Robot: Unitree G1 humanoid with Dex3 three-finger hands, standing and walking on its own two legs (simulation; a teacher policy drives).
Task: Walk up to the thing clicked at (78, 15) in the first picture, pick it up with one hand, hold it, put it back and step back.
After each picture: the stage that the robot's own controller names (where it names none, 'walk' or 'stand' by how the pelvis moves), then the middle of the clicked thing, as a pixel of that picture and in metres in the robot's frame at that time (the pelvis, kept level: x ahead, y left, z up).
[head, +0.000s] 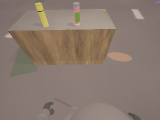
stand; (76, 15) +1.03 +0.23 +0.09
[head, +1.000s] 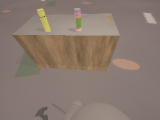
walk; (78, 21) +0.94 +0.24 +0.10
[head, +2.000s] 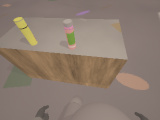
walk; (70, 35) +0.59 +0.23 +0.10
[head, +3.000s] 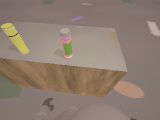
stand; (67, 45) +0.49 +0.21 +0.10
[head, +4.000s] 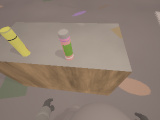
walk; (66, 46) +0.47 +0.20 +0.10
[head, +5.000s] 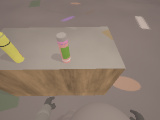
stand; (64, 49) +0.46 +0.22 +0.09
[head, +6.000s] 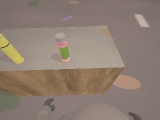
stand; (63, 49) +0.46 +0.22 +0.09
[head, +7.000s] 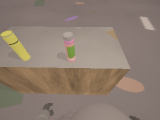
stand; (70, 48) +0.48 +0.19 +0.09
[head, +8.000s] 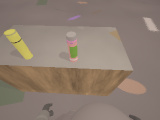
stand; (72, 48) +0.47 +0.17 +0.09
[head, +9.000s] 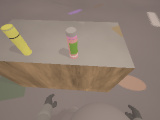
rise first; (72, 45) +0.48 +0.16 +0.09
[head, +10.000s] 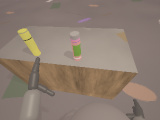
rise first; (76, 47) +0.49 +0.18 +0.09
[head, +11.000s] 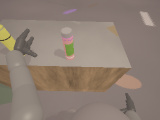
go down; (68, 46) +0.48 +0.16 +0.10
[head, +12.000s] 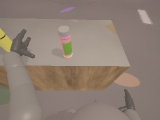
go down; (66, 45) +0.48 +0.16 +0.10
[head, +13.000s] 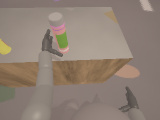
close in; (60, 36) +0.48 +0.18 +0.14
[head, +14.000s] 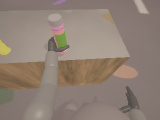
close; (59, 37) +0.49 +0.18 +0.14
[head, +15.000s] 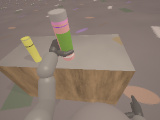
lift; (64, 39) +0.32 +0.16 +0.32
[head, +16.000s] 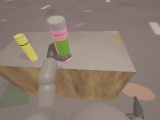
hold; (61, 44) +0.32 +0.18 +0.28
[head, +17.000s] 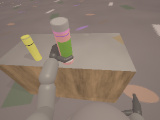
hold; (64, 45) +0.31 +0.16 +0.28
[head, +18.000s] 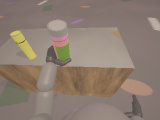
hold; (61, 48) +0.31 +0.17 +0.26
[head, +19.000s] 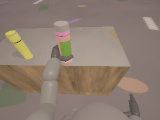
crouch; (64, 46) +0.37 +0.17 +0.22
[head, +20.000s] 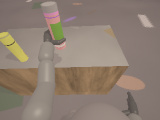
crouch; (55, 29) +0.46 +0.21 +0.27
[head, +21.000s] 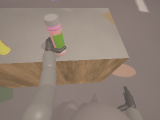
lower; (57, 38) +0.48 +0.19 +0.13
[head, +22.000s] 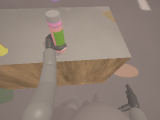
lower; (57, 35) +0.49 +0.18 +0.15
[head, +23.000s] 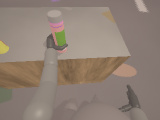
lower; (59, 35) +0.49 +0.18 +0.15
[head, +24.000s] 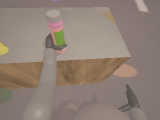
lower; (58, 35) +0.49 +0.18 +0.15
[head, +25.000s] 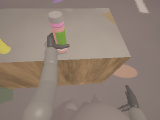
open; (59, 35) +0.50 +0.18 +0.14
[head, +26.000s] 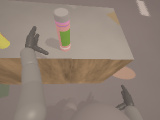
rise; (63, 33) +0.49 +0.17 +0.15
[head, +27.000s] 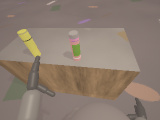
sink last; (75, 47) +0.49 +0.18 +0.11
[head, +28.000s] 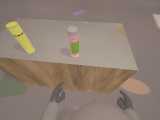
stand; (74, 44) +0.48 +0.17 +0.10
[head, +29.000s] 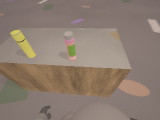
stand; (70, 47) +0.50 +0.19 +0.09
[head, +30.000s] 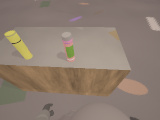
stand; (69, 48) +0.48 +0.20 +0.09
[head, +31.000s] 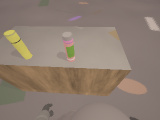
stand; (69, 48) +0.48 +0.19 +0.09
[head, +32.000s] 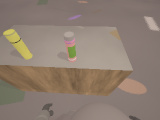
stand; (70, 48) +0.47 +0.18 +0.09
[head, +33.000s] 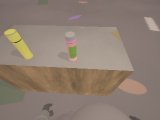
stand; (71, 48) +0.47 +0.17 +0.09
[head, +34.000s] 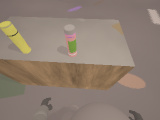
walk; (71, 43) +0.49 +0.18 +0.09
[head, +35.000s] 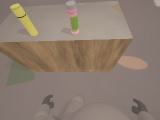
walk; (73, 20) +0.68 +0.21 +0.11
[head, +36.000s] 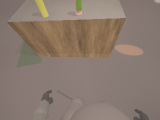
walk; (77, 2) +1.00 +0.21 +0.11
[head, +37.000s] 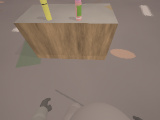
stand; (78, 9) +1.10 +0.22 +0.11
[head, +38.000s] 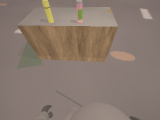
stand; (79, 12) +1.11 +0.20 +0.09
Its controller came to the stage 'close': yes
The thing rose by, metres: 0.22
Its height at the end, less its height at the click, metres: +0.00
